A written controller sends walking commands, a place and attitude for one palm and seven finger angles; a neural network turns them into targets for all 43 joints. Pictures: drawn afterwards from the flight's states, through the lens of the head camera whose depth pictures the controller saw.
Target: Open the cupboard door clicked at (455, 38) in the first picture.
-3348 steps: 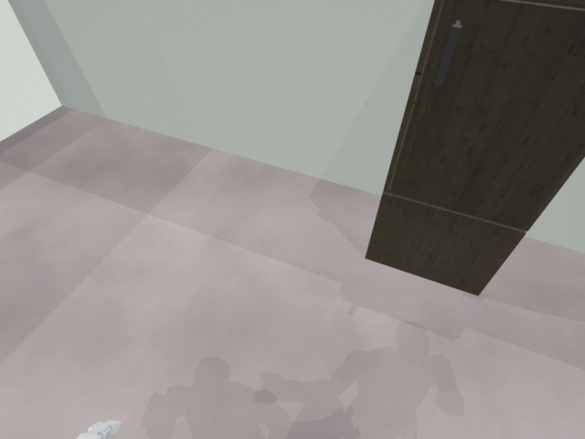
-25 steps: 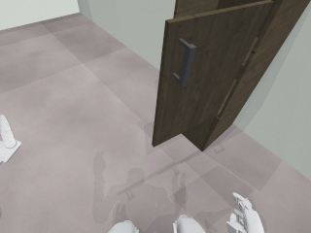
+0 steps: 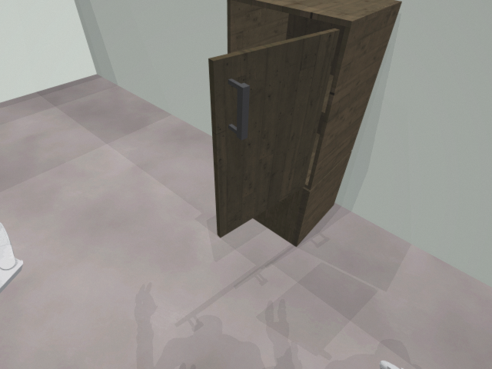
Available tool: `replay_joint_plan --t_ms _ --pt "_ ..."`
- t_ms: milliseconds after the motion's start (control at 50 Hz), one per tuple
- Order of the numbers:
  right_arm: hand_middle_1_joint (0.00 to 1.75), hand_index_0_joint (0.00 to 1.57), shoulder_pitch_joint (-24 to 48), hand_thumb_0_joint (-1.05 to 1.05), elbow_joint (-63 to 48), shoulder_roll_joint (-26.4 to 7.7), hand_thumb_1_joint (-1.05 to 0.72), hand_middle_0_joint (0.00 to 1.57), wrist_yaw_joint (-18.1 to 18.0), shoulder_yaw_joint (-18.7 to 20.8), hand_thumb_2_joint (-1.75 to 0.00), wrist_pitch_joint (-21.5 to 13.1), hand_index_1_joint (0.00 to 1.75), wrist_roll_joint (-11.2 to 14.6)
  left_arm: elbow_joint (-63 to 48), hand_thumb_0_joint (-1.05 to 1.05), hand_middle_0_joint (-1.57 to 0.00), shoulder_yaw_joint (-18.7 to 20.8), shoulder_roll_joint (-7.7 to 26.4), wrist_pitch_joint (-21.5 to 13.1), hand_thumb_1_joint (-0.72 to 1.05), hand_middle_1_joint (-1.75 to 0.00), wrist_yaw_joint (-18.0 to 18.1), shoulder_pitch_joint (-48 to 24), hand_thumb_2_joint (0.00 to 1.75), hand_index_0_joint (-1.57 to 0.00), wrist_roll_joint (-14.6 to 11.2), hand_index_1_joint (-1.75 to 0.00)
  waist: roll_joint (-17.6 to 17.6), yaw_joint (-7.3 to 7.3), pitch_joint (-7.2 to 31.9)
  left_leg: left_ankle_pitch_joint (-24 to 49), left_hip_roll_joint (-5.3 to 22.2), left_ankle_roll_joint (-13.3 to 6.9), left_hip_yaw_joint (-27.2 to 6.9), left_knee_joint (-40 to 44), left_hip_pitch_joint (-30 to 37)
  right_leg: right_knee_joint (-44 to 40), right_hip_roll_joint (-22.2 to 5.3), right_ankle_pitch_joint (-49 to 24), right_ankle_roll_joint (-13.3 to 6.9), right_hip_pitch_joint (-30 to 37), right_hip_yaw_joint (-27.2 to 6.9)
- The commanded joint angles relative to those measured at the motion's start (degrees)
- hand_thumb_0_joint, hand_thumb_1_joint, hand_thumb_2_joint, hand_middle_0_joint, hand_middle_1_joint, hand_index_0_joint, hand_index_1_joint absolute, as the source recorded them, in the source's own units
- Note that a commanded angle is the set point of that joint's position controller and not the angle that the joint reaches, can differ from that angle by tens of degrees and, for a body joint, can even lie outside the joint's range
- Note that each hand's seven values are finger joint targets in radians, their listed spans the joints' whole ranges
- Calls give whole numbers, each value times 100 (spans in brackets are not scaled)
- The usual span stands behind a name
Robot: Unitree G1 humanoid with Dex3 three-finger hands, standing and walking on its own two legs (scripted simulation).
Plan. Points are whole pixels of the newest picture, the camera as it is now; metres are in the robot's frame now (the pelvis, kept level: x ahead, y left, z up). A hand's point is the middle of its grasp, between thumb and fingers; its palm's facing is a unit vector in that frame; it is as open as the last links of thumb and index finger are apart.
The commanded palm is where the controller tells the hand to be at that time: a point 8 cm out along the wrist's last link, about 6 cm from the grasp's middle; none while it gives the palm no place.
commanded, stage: stop stepping back and stand still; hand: left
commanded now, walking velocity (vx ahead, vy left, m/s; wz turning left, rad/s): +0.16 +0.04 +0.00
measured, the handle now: (237, 109) +0.64 +0.08 +0.14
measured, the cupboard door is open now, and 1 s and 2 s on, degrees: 80 80 80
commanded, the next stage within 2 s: let the arm hang, fingers relaxed in 0.62 s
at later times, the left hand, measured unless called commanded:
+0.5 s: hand (47, 292) +0.16 +0.25 +0.15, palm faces +0.50 -0.72 -0.49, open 7.4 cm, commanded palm +0.11 +0.27 +0.18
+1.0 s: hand out of the picture +0.03 +0.20 -0.14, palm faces +0.01 -0.97 -0.24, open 7.4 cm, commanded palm none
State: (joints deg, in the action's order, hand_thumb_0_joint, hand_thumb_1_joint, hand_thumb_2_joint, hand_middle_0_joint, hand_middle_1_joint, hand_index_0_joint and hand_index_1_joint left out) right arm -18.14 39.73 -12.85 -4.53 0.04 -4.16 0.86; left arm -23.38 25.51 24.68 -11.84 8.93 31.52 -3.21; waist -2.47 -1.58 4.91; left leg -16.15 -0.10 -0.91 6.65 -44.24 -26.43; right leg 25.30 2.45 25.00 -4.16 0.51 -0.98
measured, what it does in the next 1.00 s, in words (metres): steps on the spot: left foot, then right foot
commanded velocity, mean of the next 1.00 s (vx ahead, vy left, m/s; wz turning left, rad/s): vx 0.00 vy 0.00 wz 0.00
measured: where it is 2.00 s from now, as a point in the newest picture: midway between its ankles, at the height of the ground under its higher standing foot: outside the picture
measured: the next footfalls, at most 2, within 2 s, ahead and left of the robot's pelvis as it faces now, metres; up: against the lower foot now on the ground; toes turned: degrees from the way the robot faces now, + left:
left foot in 0.06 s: +0.08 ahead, +0.10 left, +0.00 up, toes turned +6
right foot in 0.30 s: +0.02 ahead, -0.10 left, +0.00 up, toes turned -2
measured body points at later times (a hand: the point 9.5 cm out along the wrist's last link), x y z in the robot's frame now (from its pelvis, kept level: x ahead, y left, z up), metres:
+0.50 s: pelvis -0.03 -0.03 +0.01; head -0.03 -0.07 +0.46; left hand +0.13 +0.29 +0.18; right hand +0.11 -0.26 -0.11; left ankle -0.02 +0.12 -0.68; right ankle -0.02 -0.10 -0.73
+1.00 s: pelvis -0.07 +0.00 +0.00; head -0.06 +0.00 +0.45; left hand +0.03 +0.25 -0.12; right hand +0.05 -0.25 -0.12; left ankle -0.03 +0.11 -0.73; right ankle -0.02 -0.10 -0.73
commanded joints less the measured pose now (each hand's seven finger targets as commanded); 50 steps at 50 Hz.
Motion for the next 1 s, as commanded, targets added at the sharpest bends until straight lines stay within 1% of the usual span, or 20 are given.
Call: replay_joint_plan --t_ms 0,20,40,60,80,120,200,240,280,300,320,440,560,640,680,700,740,800,880,980 --pt "30 20 989 0 -958 -697 -90 20 -101 248 -90 -516 30 -62 -856 0 -20 6 833 -273 90 -30 108 -1581 90 -20 129 -30 -40 316 -520 157 -184 -339 54 1283 1861 680 -1127 -3046 162 -1831 -378" --pt "30 20 984 0 -1016 -822 -90 20 -120 294 -90 -554 30 -50 -1143 0 -20 80 935 -320 90 -30 123 -1640 90 -20 112 -30 521 346 -394 205 297 -607 -835 1665 2425 1581 -871 -2726 413 -2362 -167" --pt "30 20 924 0 -1046 -871 -90 20 -78 286 -90 -566 30 -65 -1407 0 -20 173 940 -399 90 -30 151 -1521 90 -20 119 -30 1564 369 -95 657 1379 -1230 -2505 1957 2965 2782 -327 -1299 727 -3110 138" --pt "30 20 856 0 -1094 -776 -90 20 -9 263 -90 -645 30 -94 -1717 0 -20 261 1036 -493 90 -30 187 -1563 90 -20 164 -30 1802 297 -19 729 2103 -1673 -3819 2559 2809 3897 -80 743 677 -3419 -140" --pt "30 20 838 0 -1026 -656 -90 20 9 230 -90 -726 30 -161 -1752 0 -20 522 1301 -548 90 -30 194 -1280 90 -20 184 -30 1287 250 -140 313 2112 -1604 -3887 2938 2230 4253 -134 828 465 -3296 -387" --pt "30 20 1024 0 -992 -669 -90 20 71 298 -90 -762 30 -181 -2447 0 -20 1056 1845 -495 90 -30 164 -829 90 -20 115 -30 919 123 -180 -461 1801 -1223 -3019 3217 847 3747 -453 348 381 -2350 -349" --pt "30 20 1112 0 -1046 -494 -90 20 98 213 -90 -695 30 -110 -1964 0 -20 1199 1310 -435 90 -30 229 514 90 -20 36 -30 1938 69 -217 -1601 1147 -616 -1254 3385 -500 1956 -239 -96 401 -619 512" --pt "30 20 1023 0 -1134 -523 -90 20 61 242 -90 -607 30 -69 -1416 0 -20 1090 1071 -413 90 -30 216 608 90 -20 33 -30 1649 124 -221 -2123 986 -362 -934 3035 -904 1157 -151 -324 418 50 749" --pt "30 20 976 0 -1115 -532 -90 20 30 312 -90 -505 30 -24 -757 0 -20 879 892 -341 90 -30 170 346 90 -20 60 -30 407 181 -476 -1871 550 -67 -526 1899 -847 -71 -425 -149 280 -252 101" --pt "30 20 1000 0 -1137 -521 -90 20 32 358 -90 -440 30 -20 -553 0 -20 799 910 -300 90 -30 131 144 90 -20 58 -30 -781 231 -657 -1398 168 95 -406 433 -496 -1160 -1206 853 -75 -1264 -1441" --pt "30 20 1083 0 -1142 -611 -90 20 29 345 -90 -442 30 -22 -351 0 -20 723 850 -234 90 -30 120 36 90 -20 -5 -30 -1282 193 -880 -1036 18 136 -681 -767 -485 -1887 -2128 1096 -473 -2036 -3042" --pt "30 20 1185 0 -890 -518 -90 20 -68 179 -90 -545 30 -42 -281 0 -20 28 630 -342 90 -30 101 -1324 90 -20 231 -30 -608 236 -246 -375 105 108 -533 -433 79 -678 -1476 -2715 3 -830 -777" --pt "30 20 1247 0 -1218 -429 -90 20 -84 197 -90 -653 30 -116 -1976 0 -20 567 1087 -466 90 -30 269 -751 90 -20 243 -30 -302 -38 180 -213 -62 -37 -295 1251 674 -438 -1475 -4018 124 61 -771" --pt "30 20 1137 0 -1425 -548 -90 20 8 304 -90 -445 30 -63 -2282 0 -20 909 1086 -514 90 -30 276 295 90 -20 82 -30 1004 44 569 2648 658 -134 -914 2085 2018 142 -743 -3298 481 -402 -236" --pt "30 20 1135 0 -1449 -590 -90 20 63 334 -90 -339 30 51 -1859 0 -20 894 1000 -481 90 -30 189 456 90 -20 56 -30 1039 60 377 2765 825 -95 -933 1898 1765 -53 -553 -2804 509 -549 -277" --pt "30 20 1477 0 -57 -1705 -90 20 543 509 -90 -508 30 -30 2730 0 -20 -1935 -46 563 90 -30 -701 -352 90 -20 631 -30 1185 406 -249 3103 615 -126 -826 1132 949 628 -967 -3782 360 -1260 225" --pt "30 20 872 0 -133 -1377 -90 20 470 517 -90 -206 30 -22 2980 0 -20 -1747 -92 1030 90 -30 -918 -366 90 -20 516 -30 1143 267 -6 2931 757 -157 -921 1329 1108 592 -804 -2981 276 -1334 -50" --pt "30 20 1114 0 -88 -1317 -90 20 497 346 -90 -26 30 -136 3793 0 -20 -1921 -109 1028 90 -30 -955 -1222 90 -20 511 -30 98 123 -240 1338 973 -438 -1616 1917 58 617 -590 -1392 301 -1186 155" --pt "30 20 1023 0 218 -1240 -90 20 469 279 -90 174 30 -194 5178 0 -20 -2064 36 1061 90 -30 -935 -1927 90 -20 512 -30 -1165 236 -175 654 449 -230 -1313 1653 762 -216 -1036 -1052 55 -1422 -323" --pt "30 20 894 0 808 -788 -90 20 449 78 -90 419 30 -267 6607 0 -20 -2332 -376 1230 90 -30 -831 -1871 90 -20 428 -30 964 198 -475 -199 486 -173 -1407 2421 717 -303 -794 -468 205 -1305 -166"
